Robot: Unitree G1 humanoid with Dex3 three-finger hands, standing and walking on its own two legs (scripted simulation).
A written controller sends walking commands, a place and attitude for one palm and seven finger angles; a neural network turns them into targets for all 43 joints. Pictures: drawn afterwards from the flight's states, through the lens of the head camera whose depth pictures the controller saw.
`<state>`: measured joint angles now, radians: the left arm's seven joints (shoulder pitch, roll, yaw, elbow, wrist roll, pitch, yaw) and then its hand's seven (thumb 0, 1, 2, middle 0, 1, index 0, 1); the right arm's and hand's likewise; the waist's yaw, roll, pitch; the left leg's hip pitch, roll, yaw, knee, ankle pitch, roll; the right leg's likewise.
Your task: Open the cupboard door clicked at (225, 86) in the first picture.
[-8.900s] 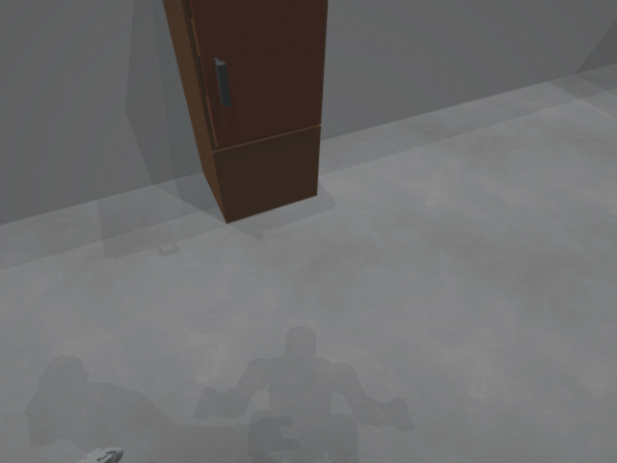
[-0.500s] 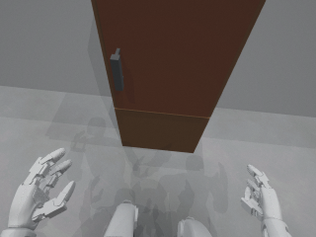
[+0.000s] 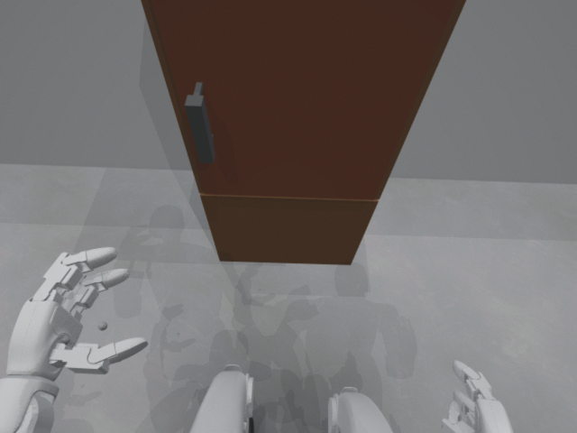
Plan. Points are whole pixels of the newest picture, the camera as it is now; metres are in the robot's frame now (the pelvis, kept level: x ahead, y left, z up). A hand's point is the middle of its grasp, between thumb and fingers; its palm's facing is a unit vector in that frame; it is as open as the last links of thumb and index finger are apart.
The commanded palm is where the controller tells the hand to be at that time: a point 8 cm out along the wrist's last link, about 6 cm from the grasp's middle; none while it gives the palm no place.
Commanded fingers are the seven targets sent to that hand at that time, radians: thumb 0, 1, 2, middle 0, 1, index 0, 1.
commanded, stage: raise the hand with hooked fingers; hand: left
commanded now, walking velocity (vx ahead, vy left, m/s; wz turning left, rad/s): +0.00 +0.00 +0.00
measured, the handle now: (203, 123) +0.60 +0.19 +0.02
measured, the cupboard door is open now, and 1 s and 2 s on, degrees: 0 0 0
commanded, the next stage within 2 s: move the hooked fingers beside the handle in 1.14 s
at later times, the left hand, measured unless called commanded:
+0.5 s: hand (76, 300) +0.27 +0.28 +0.03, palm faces +0.03 -1.00 -0.06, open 13.9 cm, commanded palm +0.25 +0.33 +0.04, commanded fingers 0.00 -0.50 0.30 -0.30 -1.20 -0.30 -1.20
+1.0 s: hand (90, 282) +0.29 +0.28 +0.03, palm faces +0.03 -1.00 -0.06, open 14.0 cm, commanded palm +0.27 +0.32 +0.04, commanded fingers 0.00 -0.50 0.30 -0.30 -1.20 -0.30 -1.20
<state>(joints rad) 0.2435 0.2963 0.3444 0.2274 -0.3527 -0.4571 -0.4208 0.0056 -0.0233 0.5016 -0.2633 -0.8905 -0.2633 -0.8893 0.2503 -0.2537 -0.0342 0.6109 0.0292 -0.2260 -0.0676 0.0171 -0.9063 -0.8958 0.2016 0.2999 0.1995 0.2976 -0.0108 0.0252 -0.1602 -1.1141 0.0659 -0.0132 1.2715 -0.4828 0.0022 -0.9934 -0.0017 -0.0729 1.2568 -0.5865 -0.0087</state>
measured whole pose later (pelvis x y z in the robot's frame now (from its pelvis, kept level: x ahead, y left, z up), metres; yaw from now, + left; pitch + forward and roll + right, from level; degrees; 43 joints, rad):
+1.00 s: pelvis +0.01 +0.01 +0.00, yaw +0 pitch +21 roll -4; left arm 0.05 0.39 0.43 0.36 -0.36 -0.40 -0.48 -0.01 -0.50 0.30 -0.30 -1.20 -0.30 -1.20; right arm 0.25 -0.27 0.00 0.56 0.03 -0.18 -0.06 0.01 -0.91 -0.90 0.20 0.30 0.20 0.30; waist -0.03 0.02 -0.16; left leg -1.15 0.07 -0.02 1.28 -0.49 0.01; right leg -1.02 0.00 -0.08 1.24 -0.59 0.00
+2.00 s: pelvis +0.00 +0.02 -0.01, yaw -2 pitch +24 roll -4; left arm -0.46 0.48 0.47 0.81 -0.22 -0.42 -0.43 -0.01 -0.50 0.30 -0.30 -1.20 -0.30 -1.20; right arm 0.28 -0.27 0.01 0.62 0.02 -0.07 -0.05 0.01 -0.91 -0.90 0.20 0.30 0.20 0.30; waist -0.08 0.01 -0.16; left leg -1.25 0.07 -0.01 1.33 -0.50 0.02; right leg -1.12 0.01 -0.06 1.28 -0.58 0.01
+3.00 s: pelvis -0.01 +0.01 -0.06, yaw -5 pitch +33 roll -7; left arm -1.06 0.83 0.56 1.19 -0.02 -0.31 -0.39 -0.01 -0.50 0.30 -0.30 -1.20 -0.30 -1.20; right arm 0.33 -0.28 0.09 0.58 -0.02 0.08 -0.02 0.01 -0.91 -0.90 0.20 0.30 0.20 0.30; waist -0.23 0.03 -0.11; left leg -1.56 0.11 -0.05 1.50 -0.53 0.02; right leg -1.42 0.05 -0.09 1.44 -0.60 0.01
